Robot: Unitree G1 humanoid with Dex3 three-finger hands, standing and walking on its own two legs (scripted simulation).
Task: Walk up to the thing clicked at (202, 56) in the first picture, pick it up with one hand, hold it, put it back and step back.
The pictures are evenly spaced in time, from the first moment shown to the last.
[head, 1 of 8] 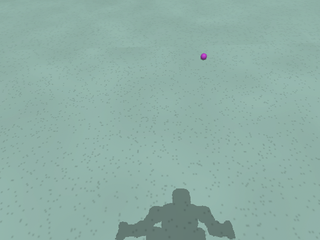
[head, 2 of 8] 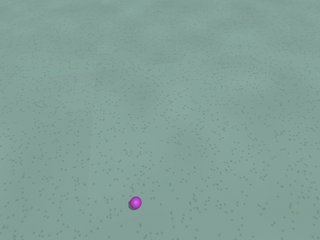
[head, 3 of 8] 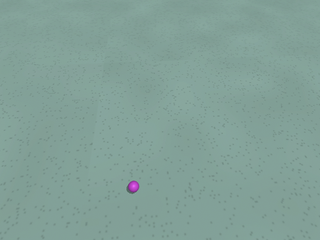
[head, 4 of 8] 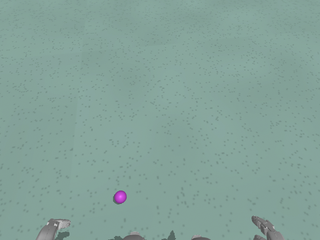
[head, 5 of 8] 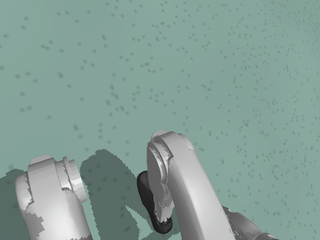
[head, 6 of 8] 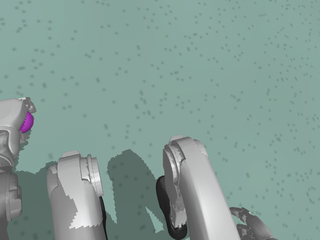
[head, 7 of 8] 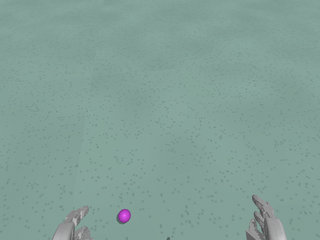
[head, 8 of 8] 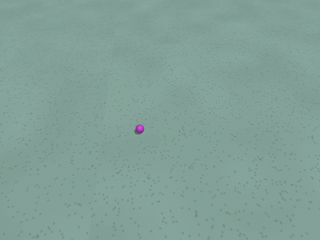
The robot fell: no
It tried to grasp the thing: yes
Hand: left
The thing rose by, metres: 0.69
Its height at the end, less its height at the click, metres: +0.00
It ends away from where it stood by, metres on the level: 0.01
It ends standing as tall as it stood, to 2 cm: yes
